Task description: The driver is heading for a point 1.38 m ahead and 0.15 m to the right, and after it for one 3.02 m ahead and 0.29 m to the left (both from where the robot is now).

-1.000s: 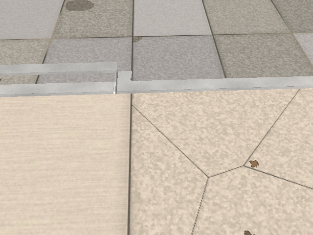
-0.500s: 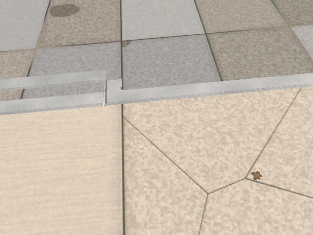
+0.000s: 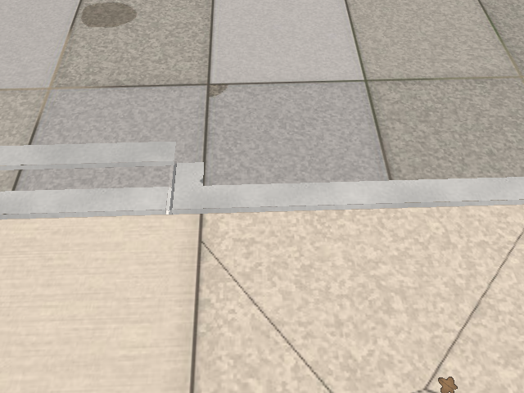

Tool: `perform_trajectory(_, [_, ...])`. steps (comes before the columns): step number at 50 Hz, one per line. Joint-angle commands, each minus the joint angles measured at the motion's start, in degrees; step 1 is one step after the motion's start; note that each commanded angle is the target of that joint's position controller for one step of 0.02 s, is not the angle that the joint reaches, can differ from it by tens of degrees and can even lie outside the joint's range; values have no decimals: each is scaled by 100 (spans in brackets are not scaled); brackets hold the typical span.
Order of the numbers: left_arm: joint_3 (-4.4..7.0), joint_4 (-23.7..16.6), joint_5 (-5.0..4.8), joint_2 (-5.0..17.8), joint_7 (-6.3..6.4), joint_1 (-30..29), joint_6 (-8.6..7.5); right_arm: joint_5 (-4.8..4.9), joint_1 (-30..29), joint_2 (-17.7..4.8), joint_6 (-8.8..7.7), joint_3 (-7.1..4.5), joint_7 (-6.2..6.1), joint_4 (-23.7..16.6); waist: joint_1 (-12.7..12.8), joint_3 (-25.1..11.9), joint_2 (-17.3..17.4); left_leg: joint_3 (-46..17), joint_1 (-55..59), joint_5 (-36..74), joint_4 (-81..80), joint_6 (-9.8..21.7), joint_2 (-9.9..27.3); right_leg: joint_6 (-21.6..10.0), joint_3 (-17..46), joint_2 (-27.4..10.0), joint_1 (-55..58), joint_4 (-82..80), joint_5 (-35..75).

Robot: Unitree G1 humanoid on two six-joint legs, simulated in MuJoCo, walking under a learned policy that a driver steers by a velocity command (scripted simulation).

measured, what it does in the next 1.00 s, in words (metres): walks ahead: right foot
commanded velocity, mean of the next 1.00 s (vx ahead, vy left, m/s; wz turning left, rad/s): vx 0.50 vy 0.00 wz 0.00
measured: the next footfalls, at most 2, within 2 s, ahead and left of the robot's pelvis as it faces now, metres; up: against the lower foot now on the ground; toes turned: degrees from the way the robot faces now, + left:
right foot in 0.52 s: +0.45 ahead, -0.12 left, +0.00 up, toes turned -3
left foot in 1.06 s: +0.75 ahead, +0.06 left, +0.00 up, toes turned +5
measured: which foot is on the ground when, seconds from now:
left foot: down 0.00-0.54, up 0.56-1.00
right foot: up 0.00-0.50, down 0.52-1.00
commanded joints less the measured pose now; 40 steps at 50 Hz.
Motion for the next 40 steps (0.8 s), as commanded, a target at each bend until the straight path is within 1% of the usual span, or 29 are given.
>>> perform_trajectory(1, [200, -622, 52, 854, -52, -272, -87, 172, 1342, -879, 26, -300, 3, 276, -486, -593, 243, -3864, 2888, -1991, -2158, 1166, 2370, -147, 422, -486, -3483, 2621, 760])
perform_trajectory(2, [213, -655, 77, 833, -75, -517, -100, 143, 1100, -589, -26, -232, 32, 276, -348, -201, -33, -3372, 2184, -1425, -2388, 985, 2147, -151, 378, -645, -3260, 2284, 1005])
perform_trajectory(3, [214, -627, 106, 731, -93, -523, -48, 114, 1120, -435, -89, -176, 24, 355, -171, -49, -105, -2871, 1732, -742, -2460, 806, 1922, -109, 392, -786, -2978, 2034, 1085])
perform_trajectory(4, [180, -595, 153, 564, -131, -371, 32, 116, 1214, -311, -137, -126, 1, 472, -5, -65, -22, -2481, 1385, -371, -2559, 673, 1749, -25, 369, -875, -2639, 1780, 1115])
perform_trajectory(5, [160, -568, 159, 422, -161, -339, 90, 118, 1355, -294, -195, -108, -8, 569, 51, -67, 17, -2219, 1250, -23, -2618, 622, 1655, 39, 314, -916, -2513, 1597, 1137])
perform_trajectory(6, [153, -590, 166, 360, -184, -397, 127, 130, 1507, -359, -248, -116, -12, 660, 79, -43, 48, -2002, 1193, 283, -2664, 610, 1583, 94, 234, -953, -2553, 1443, 1195])
perform_trajectory(7, [156, -649, 168, 360, -201, -564, 157, 139, 1620, -451, -278, -129, -12, 729, 85, 4, 100, -1811, 1177, 402, -2736, 591, 1524, 146, 164, -1017, -2704, 1256, 1345])
perform_trajectory(8, [163, -745, 168, 396, -214, -841, 180, 140, 1723, -528, -289, -138, -10, 779, 55, 78, 145, -1667, 1202, 457, -2823, 561, 1475, 197, 90, -1086, -2933, 1040, 1572])
perform_trajectory(9, [168, -848, 164, 434, -220, -1151, 194, 142, 1834, -560, -287, -136, -6, 819, -3, 149, 157, -1562, 1277, 558, -2882, 516, 1424, 246, 22, -1145, -3170, 795, 1821])
perform_trajectory(11, [170, -1018, 133, 473, -227, -1714, 203, 156, 2074, -552, -272, -112, 0, 886, -151, 214, 168, -1377, 1535, 986, -2886, 390, 1320, 328, -104, -1183, -3518, 218, 2292])
perform_trajectory(14, [131, -1197, 81, 404, -242, -2364, 189, 160, 2422, -532, -264, -76, -16, 986, -363, 178, 253, -1145, 1890, 1594, -2769, 172, 1218, 389, -282, -1068, -3521, -668, 2823])
perform_trajectory(17, [102, -1334, 65, 382, -239, -2888, 182, 125, 2751, -534, -250, -48, -62, 1098, -549, 179, 337, -1089, 2445, 2027, -2612, 140, 1280, 362, -399, -915, -3552, -1279, 2955])
perform_trajectory(20, [105, -1482, 68, 426, -231, -3275, 143, 54, 2939, -584, -218, -44, -117, 1200, -630, 216, 378, -1128, 3101, 2532, -2326, 256, 1503, 249, -429, -788, -3636, -1679, 2592])
perform_trajectory(21, [116, -1518, 67, 457, -228, -3310, 121, 36, 2927, -624, -210, -54, -138, 1225, -592, 225, 393, -1141, 3267, 2771, -2209, 277, 1594, 179, -423, -750, -3584, -1795, 2387])
perform_trajectory(22, [131, -1519, 67, 487, -219, -3233, 95, 25, 2851, -658, -204, -63, -157, 1237, -497, 202, 407, -1105, 3350, 3174, -2032, 259, 1648, 88, -441, -680, -3381, -1941, 2154])
perform_trajectory(23, [159, -1450, 70, 530, -196, -2967, 66, 26, 2715, -699, -202, -71, -172, 1229, -327, 88, 442, -1020, 3327, 3909, -1713, 191, 1648, -20, -498, -534, -2910, -2103, 1906])
perform_trajectory(24, [213, -1275, 77, 614, -154, -2427, 32, 29, 2624, -757, -195, -86, -179, 1233, -92, -181, 482, -958, 3276, 4637, -1136, 117, 1613, -136, -554, -340, -2207, -2254, 1735])
perform_trajectory(25, [292, -943, 103, 730, -101, -1464, -20, 61, 2503, -780, -178, -87, -166, 1224, 322, -656, 359, -784, 3005, 4725, -128, 11, 1438, -291, -609, -203, -1068, -2634, 1970])
perform_trajectory(26, [416, -665, 233, 1070, -30, -426, -74, 115, 2414, -692, -200, -47, -150, 1094, 708, -1284, 159, -666, 1887, 3331, 1252, -85, 1243, -560, 150, -933, 518, -2621, 1776])
perform_trajectory(27, [589, -596, 357, 1699, -8, 219, -62, 352, 2969, -95, -203, 74, -85, 935, 588, -2183, -1101, -194, -206, -131, 3624, -401, 288, -1353, 2886, -2757, 2286, -2888, 1266])
perform_trajectory(28, [558, -568, 125, 1452, -91, -41, 15, 204, 2884, -591, -197, -82, -97, 1033, 505, -2174, -649, -929, -858, -1948, 4326, -305, 85, -1480, 3945, -2880, 2028, -3547, 1290])
perform_trajectory(29, [489, -620, 18, 1200, -115, -711, 25, 147, 2358, -641, -191, -132, -88, 859, 194, -1151, -445, -1047, -1184, -1415, 4300, -270, 452, -1271, 2949, -2624, 1143, -3695, 1113])
perform_trajectory(30, [407, -682, 8, 844, -145, -1129, -16, 118, 2020, -541, -216, -111, -60, 768, 69, -630, -202, -1016, -1077, -998, 3980, -283, 654, -1102, 2303, -2384, 333, -3953, 1503])
perform_trajectory(31, [350, -657, 23, 648, -142, -1288, -57, 84, 1895, -439, -174, -121, -40, 755, -108, -356, -179, -988, -854, -804, 3652, -308, 815, -879, 1798, -2096, -196, -4121, 1818])
perform_trajectory(32, [287, -561, 12, 454, -121, -1288, -88, -5, 1968, -340, -90, -109, -6, 764, -281, -240, -279, -963, -568, -708, 3393, -376, 909, -714, 1399, -1862, -606, -4244, 2140])
perform_trajectory(33, [261, -477, 20, 397, -109, -1171, -127, -34, 2054, -217, -17, -95, 38, 804, -353, -264, -321, -909, -386, -644, 3286, -429, 913, -671, 1158, -1761, -760, -4307, 2414])
perform_trajectory(35, [282, -306, 0, 536, -97, -844, -204, -43, 1911, -182, 65, -108, 92, 728, -423, -228, -307, -785, -503, -458, 3101, -511, 938, -697, 866, -1658, -812, -4396, 2946])
perform_trajectory(37, [296, -216, 3, 656, -92, -632, -219, -38, 1409, -228, 113, -116, 112, 544, -382, -66, -309, -680, -899, -49, 2745, -597, 1029, -691, 667, -1577, -780, -4548, 3009])
perform_trajectory(40, [250, -123, 1, 610, -92, -315, -202, 9, 579, -265, 117, -98, 120, 260, -206, 103, -321, -534, -1240, 556, 1853, -698, 1058, -625, 457, -1447, -591, -4622, 3315])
